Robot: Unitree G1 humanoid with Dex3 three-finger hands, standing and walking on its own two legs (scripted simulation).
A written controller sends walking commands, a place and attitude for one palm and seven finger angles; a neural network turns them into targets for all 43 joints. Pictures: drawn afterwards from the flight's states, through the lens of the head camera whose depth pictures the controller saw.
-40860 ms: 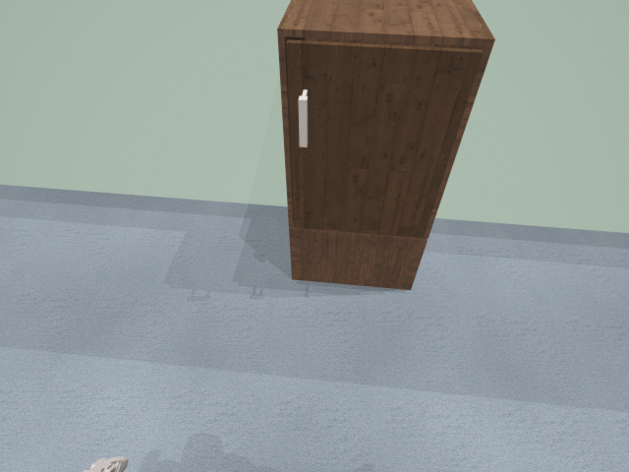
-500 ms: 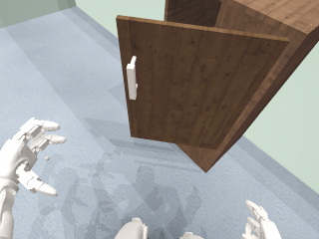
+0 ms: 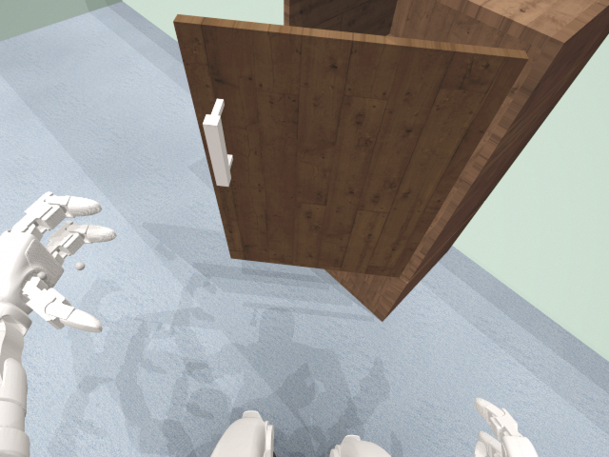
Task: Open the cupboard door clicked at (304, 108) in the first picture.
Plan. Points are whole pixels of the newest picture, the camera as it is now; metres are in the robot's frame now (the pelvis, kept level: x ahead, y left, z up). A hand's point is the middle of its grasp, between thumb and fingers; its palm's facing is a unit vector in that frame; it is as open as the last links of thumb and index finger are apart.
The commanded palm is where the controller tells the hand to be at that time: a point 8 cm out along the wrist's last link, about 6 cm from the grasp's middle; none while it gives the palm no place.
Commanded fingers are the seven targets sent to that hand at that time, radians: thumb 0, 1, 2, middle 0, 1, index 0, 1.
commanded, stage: move the hooked fingers beside the handle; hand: left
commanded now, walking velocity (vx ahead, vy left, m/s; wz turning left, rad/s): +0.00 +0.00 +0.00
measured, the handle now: (221, 144) +0.55 +0.15 +0.05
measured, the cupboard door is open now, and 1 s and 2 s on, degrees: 40 40 40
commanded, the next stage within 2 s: none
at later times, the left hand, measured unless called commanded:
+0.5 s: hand (117, 218) +0.40 +0.26 +0.06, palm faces -0.09 -1.00 -0.01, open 14.0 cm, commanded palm +0.38 +0.30 +0.05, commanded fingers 0.00 -0.50 0.30 -0.30 -1.20 -0.30 -1.20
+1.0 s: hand (158, 178) +0.48 +0.23 +0.05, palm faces -0.07 -1.00 -0.01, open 14.0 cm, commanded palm +0.46 +0.27 +0.05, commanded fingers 0.00 -0.50 0.30 -0.30 -1.20 -0.30 -1.20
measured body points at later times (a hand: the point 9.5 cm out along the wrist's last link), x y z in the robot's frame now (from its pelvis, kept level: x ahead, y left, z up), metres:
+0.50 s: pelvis +0.00 +0.03 +0.00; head +0.09 +0.05 +0.44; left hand +0.40 +0.32 +0.06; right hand +0.09 -0.25 -0.09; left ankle +0.04 +0.08 -0.66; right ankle -0.02 -0.09 -0.66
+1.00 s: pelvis +0.00 +0.03 -0.01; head +0.12 +0.05 +0.42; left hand +0.47 +0.28 +0.06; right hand +0.03 -0.25 -0.11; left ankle +0.04 +0.08 -0.66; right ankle -0.02 -0.09 -0.66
